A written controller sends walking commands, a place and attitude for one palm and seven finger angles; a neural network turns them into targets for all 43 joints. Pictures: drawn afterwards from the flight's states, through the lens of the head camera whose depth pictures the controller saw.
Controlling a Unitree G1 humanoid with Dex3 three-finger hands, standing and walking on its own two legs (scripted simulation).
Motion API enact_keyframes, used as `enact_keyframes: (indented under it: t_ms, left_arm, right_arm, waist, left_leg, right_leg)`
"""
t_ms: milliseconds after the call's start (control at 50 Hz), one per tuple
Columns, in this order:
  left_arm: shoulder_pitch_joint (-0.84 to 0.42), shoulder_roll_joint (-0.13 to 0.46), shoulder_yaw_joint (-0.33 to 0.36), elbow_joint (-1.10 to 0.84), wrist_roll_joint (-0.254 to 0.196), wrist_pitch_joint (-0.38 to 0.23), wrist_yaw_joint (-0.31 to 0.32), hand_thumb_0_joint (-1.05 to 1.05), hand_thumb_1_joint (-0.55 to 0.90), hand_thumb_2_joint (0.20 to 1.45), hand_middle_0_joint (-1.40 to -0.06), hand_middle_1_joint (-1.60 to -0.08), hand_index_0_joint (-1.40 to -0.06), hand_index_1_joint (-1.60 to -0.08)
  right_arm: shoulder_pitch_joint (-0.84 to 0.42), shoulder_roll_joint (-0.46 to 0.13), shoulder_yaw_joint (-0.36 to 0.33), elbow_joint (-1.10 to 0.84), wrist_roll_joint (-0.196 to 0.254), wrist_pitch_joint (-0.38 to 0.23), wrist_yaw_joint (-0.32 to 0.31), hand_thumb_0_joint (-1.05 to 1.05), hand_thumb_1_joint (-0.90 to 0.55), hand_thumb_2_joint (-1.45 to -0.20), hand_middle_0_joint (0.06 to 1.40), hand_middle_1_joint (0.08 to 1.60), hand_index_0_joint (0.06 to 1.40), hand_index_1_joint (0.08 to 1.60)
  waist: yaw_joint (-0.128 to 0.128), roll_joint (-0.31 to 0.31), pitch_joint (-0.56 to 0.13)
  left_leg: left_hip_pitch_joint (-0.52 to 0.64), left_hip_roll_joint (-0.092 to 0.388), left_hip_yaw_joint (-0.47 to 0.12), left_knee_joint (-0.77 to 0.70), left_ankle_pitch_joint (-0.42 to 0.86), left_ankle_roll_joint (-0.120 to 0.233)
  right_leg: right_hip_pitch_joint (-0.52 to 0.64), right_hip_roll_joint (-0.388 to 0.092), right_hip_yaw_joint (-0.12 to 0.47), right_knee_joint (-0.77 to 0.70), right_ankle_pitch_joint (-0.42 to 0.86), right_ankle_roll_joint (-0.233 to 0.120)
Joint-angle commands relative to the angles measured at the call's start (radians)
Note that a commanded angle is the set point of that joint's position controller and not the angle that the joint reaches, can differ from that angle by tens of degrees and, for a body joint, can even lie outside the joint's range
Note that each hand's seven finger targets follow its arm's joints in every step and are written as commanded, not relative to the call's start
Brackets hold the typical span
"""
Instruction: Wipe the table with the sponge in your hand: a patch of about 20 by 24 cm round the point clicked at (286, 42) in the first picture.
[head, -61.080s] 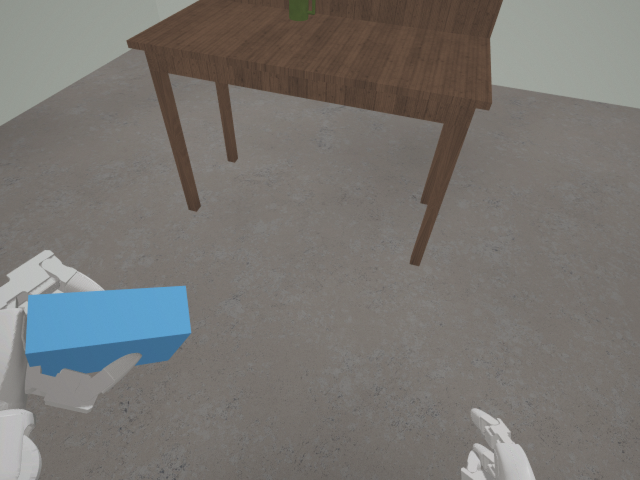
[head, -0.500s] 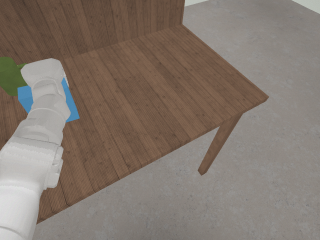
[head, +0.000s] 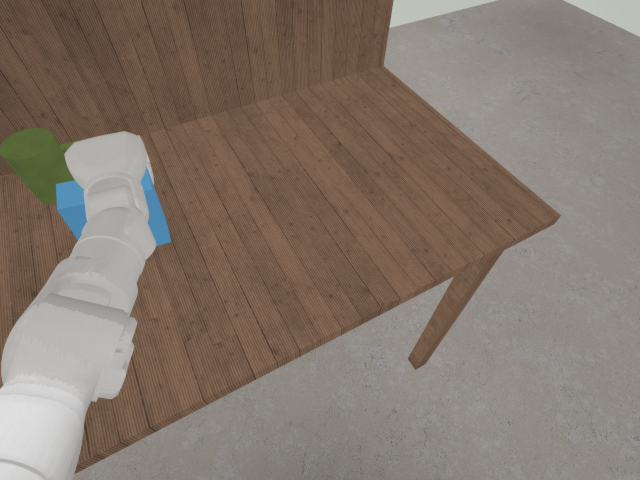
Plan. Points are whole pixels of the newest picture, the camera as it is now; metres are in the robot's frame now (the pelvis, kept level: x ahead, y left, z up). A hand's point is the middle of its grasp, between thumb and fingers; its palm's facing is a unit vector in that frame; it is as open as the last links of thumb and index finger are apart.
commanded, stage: wipe back along the third lane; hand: left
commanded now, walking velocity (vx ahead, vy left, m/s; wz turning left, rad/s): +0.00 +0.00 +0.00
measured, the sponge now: (124, 225) +0.46 +0.27 +0.03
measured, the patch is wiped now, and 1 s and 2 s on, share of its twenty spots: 0.85 0.90 0.90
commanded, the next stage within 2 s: slide back across to the middle lane in 1.50 s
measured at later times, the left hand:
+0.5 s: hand (132, 222) +0.42 +0.23 +0.09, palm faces -0.02 -0.03 -1.00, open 9.2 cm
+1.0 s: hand (141, 247) +0.38 +0.21 +0.09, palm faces +0.01 -0.04 -1.00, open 9.2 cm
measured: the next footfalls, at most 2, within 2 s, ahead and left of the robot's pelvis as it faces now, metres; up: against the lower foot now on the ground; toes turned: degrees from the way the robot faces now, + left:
none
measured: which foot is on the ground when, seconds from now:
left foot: down 0.00-1.00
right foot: down 0.00-1.00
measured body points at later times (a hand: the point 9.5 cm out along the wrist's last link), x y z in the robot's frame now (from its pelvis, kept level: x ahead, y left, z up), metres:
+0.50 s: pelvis +0.01 +0.00 +0.01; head +0.02 -0.01 +0.46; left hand +0.42 +0.23 +0.14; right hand +0.19 -0.24 -0.11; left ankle -0.04 +0.10 -0.73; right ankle -0.01 -0.13 -0.73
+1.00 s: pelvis +0.01 -0.01 +0.01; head +0.00 -0.03 +0.46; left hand +0.38 +0.21 +0.14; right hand +0.18 -0.24 -0.11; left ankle -0.04 +0.10 -0.73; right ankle -0.01 -0.13 -0.73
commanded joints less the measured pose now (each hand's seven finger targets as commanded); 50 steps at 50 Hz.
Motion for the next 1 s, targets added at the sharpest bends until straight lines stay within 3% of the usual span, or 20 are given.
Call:
enact_keyframes:
  t_ms: [0,40,80,100,160,180,260,320,380,400,460,500,560,600,660,740,800,860,900,980]
  left_arm:
    - [-0.207,-0.029,-0.043,-0.119,-0.023,0.017,-0.018,0.000,0.100,1.300,-1.200,-1.600,-1.200,-1.600]
    - [-0.177,-0.001,-0.027,-0.123,-0.020,0.038,-0.018,0.000,0.100,1.300,-1.200,-1.600,-1.200,-1.600]
    - [-0.140,-0.027,-0.037,-0.154,-0.030,0.055,-0.024,0.000,0.100,1.300,-1.200,-1.600,-1.200,-1.600]
    - [-0.125,0.005,-0.004,-0.173,-0.032,0.059,-0.026,0.000,0.100,1.300,-1.200,-1.600,-1.200,-1.600]
    - [-0.117,-0.108,-0.105,-0.235,-0.021,0.082,-0.038,0.000,0.100,1.300,-1.200,-1.600,-1.200,-1.600]
    - [-0.071,-0.080,-0.073,-0.239,-0.013,0.095,-0.040,0.000,0.100,1.300,-1.200,-1.600,-1.200,-1.600]
    - [-0.061,-0.115,-0.100,-0.335,-0.025,0.127,-0.049,0.000,0.100,1.300,-1.200,-1.600,-1.200,-1.600]
    - [-0.036,-0.071,-0.066,-0.362,-0.026,0.153,-0.049,0.000,0.100,1.300,-1.200,-1.600,-1.200,-1.600]
    - [-0.031,-0.091,-0.088,-0.389,-0.030,0.184,-0.059,0.000,0.100,1.300,-1.200,-1.600,-1.200,-1.600]
    - [-0.018,-0.079,-0.072,-0.415,-0.037,0.189,-0.062,0.000,0.100,1.300,-1.200,-1.600,-1.200,-1.600]
    - [0.005,-0.101,-0.102,-0.439,-0.030,0.201,-0.075,0.000,0.100,1.300,-1.200,-1.600,-1.200,-1.600]
    - [0.045,-0.050,-0.060,-0.462,-0.029,0.202,-0.082,0.000,0.100,1.300,-1.200,-1.600,-1.200,-1.600]
    - [0.046,-0.115,-0.125,-0.500,-0.033,0.206,-0.096,0.000,0.100,1.300,-1.200,-1.600,-1.200,-1.600]
    - [0.067,-0.076,-0.087,-0.517,-0.032,0.207,-0.099,0.000,0.100,1.300,-1.200,-1.600,-1.200,-1.600]
    - [0.092,-0.079,-0.099,-0.546,-0.031,0.210,-0.102,0.000,0.100,1.300,-1.200,-1.600,-1.200,-1.600]
    - [0.129,-0.164,-0.159,-0.588,-0.037,0.215,-0.105,0.000,0.100,1.300,-1.200,-1.600,-1.200,-1.600]
    - [0.208,-0.103,-0.093,-0.619,-0.050,0.224,-0.099,0.000,0.100,1.300,-1.200,-1.600,-1.200,-1.600]
    - [0.195,-0.188,-0.172,-0.645,-0.060,0.241,-0.102,0.000,0.100,1.300,-1.200,-1.600,-1.200,-1.600]
    - [0.227,-0.128,-0.117,-0.655,-0.064,0.255,-0.101,0.000,0.100,1.300,-1.200,-1.600,-1.200,-1.600]
    - [0.240,-0.187,-0.179,-0.683,-0.064,0.276,-0.110,0.000,0.100,1.300,-1.200,-1.600,-1.200,-1.600]
  right_arm:
    - [-0.046,-0.150,-0.045,-0.103,0.006,-0.017,0.003,0.000,-0.900,-0.900,0.200,0.300,0.200,0.300]
    - [-0.059,-0.155,-0.040,-0.105,0.007,-0.004,0.003,0.000,-0.900,-0.900,0.200,0.300,0.200,0.300]
    - [-0.086,-0.151,-0.039,-0.119,0.010,0.005,0.003,0.000,-0.900,-0.900,0.200,0.300,0.200,0.300]
    - [-0.107,-0.154,-0.037,-0.122,0.012,0.011,0.000,0.000,-0.900,-0.900,0.200,0.300,0.200,0.300]
    - [-0.142,-0.144,-0.032,-0.143,0.014,0.025,0.003,0.000,-0.900,-0.900,0.200,0.300,0.200,0.300]
    - [-0.147,-0.146,-0.034,-0.147,0.014,0.032,0.004,0.000,-0.900,-0.900,0.200,0.300,0.200,0.300]
    - [-0.207,-0.140,-0.026,-0.178,0.017,0.054,-0.001,0.000,-0.900,-0.900,0.200,0.300,0.200,0.300]
    - [-0.239,-0.144,-0.019,-0.188,0.020,0.068,-0.010,0.000,-0.900,-0.900,0.200,0.300,0.200,0.300]
    - [-0.267,-0.139,-0.010,-0.202,0.022,0.077,-0.017,0.000,-0.900,-0.900,0.200,0.300,0.200,0.300]
    - [-0.283,-0.140,-0.009,-0.210,0.024,0.080,-0.020,0.000,-0.900,-0.900,0.200,0.300,0.200,0.300]
    - [-0.292,-0.136,-0.003,-0.221,0.025,0.083,-0.023,0.000,-0.900,-0.900,0.200,0.300,0.200,0.300]
    - [-0.310,-0.141,0.001,-0.232,0.027,0.087,-0.027,0.000,-0.900,-0.900,0.200,0.300,0.200,0.300]
    - [-0.322,-0.134,0.004,-0.246,0.032,0.085,-0.029,0.000,-0.900,-0.900,0.200,0.300,0.200,0.300]
    - [-0.332,-0.137,0.006,-0.251,0.032,0.085,-0.030,0.000,-0.900,-0.900,0.200,0.300,0.200,0.300]
    - [-0.336,-0.139,0.008,-0.258,0.034,0.081,-0.033,0.000,-0.900,-0.900,0.200,0.300,0.200,0.300]
    - [-0.349,-0.133,0.003,-0.266,0.037,0.075,-0.024,0.000,-0.900,-0.900,0.200,0.300,0.200,0.300]
    - [-0.369,-0.140,0.002,-0.274,0.035,0.073,-0.019,0.000,-0.900,-0.900,0.200,0.300,0.200,0.300]
    - [-0.378,-0.133,0.004,-0.274,0.041,0.070,-0.016,0.000,-0.900,-0.900,0.200,0.300,0.200,0.300]
    - [-0.396,-0.139,0.005,-0.273,0.042,0.071,-0.015,0.000,-0.900,-0.900,0.200,0.300,0.200,0.300]
    - [-0.411,-0.132,0.010,-0.280,0.047,0.070,-0.006,0.000,-0.900,-0.900,0.200,0.300,0.200,0.300]
  waist:
    - [0.015,-0.027,-0.255]
    - [0.022,-0.056,-0.245]
    - [0.030,-0.099,-0.240]
    - [0.046,-0.079,-0.251]
    - [0.032,-0.074,-0.211]
    - [0.050,-0.094,-0.222]
    - [0.054,-0.081,-0.220]
    - [0.065,-0.105,-0.212]
    - [0.070,-0.102,-0.204]
    - [0.081,-0.101,-0.215]
    - [0.077,-0.095,-0.208]
    - [0.095,-0.098,-0.220]
    - [0.084,-0.095,-0.179]
    - [0.098,-0.093,-0.173]
    - [0.098,-0.107,-0.177]
    - [0.099,-0.096,-0.165]
    - [0.126,-0.126,-0.188]
    - [0.107,-0.135,-0.154]
    - [0.124,-0.137,-0.146]
    - [0.118,-0.124,-0.119]
  left_leg:
    - [0.202,0.013,-0.012,-0.062,0.446,0.007]
    - [0.196,0.008,-0.009,-0.065,0.449,0.009]
    - [0.195,0.003,-0.003,-0.070,0.445,0.011]
    - [0.202,0.003,-0.007,-0.075,0.477,0.009]
    - [0.240,0.004,-0.006,-0.074,0.495,0.008]
    - [0.245,0.004,-0.012,-0.075,0.501,0.007]
    - [0.273,-0.002,-0.010,-0.076,0.522,0.004]
    - [0.266,-0.008,-0.009,-0.088,0.492,0.003]
    - [0.268,-0.014,-0.002,-0.098,0.472,0.002]
    - [0.272,-0.014,-0.005,-0.105,0.479,0.002]
    - [0.284,-0.019,-0.001,-0.103,0.467,0.003]
    - [0.280,-0.019,-0.006,-0.112,0.469,0.001]
    - [0.282,-0.022,-0.002,-0.120,0.427,0.004]
    - [0.278,-0.020,-0.008,-0.128,0.424,0.004]
    - [0.280,-0.025,-0.003,-0.133,0.402,0.005]
    - [0.300,-0.020,-0.012,-0.133,0.405,0.004]
    - [0.286,-0.021,-0.013,-0.137,0.405,0.005]
    - [0.287,-0.024,-0.005,-0.138,0.386,0.008]
    - [0.285,-0.020,-0.011,-0.147,0.378,0.008]
    - [0.293,-0.023,-0.007,-0.147,0.367,0.008]
  right_leg:
    - [0.199,0.011,-0.050,-0.015,0.362,-0.051]
    - [0.230,0.009,-0.052,-0.013,0.393,-0.051]
    - [0.265,0.005,-0.054,-0.018,0.420,-0.048]
    - [0.281,0.000,-0.049,-0.016,0.441,-0.053]
    - [0.252,0.002,-0.062,-0.016,0.435,-0.053]
    - [0.266,0.003,-0.062,-0.015,0.431,-0.056]
    - [0.285,-0.001,-0.065,-0.018,0.451,-0.059]
    - [0.313,-0.006,-0.064,-0.018,0.449,-0.062]
    - [0.327,-0.009,-0.063,-0.026,0.454,-0.062]
    - [0.342,-0.010,-0.061,-0.029,0.452,-0.065]
    - [0.348,-0.010,-0.062,-0.031,0.455,-0.066]
    - [0.375,-0.013,-0.052,-0.031,0.461,-0.069]
    - [0.357,-0.013,-0.058,-0.043,0.419,-0.067]
    - [0.363,-0.011,-0.053,-0.046,0.403,-0.072]
    - [0.375,-0.012,-0.052,-0.049,0.391,-0.069]
    - [0.346,-0.005,-0.060,-0.048,0.351,-0.074]
    - [0.387,-0.006,-0.049,-0.049,0.370,-0.075]
    - [0.370,-0.008,-0.056,-0.051,0.365,-0.070]
    - [0.377,-0.007,-0.048,-0.056,0.349,-0.072]
    - [0.362,-0.008,-0.059,-0.053,0.335,-0.072]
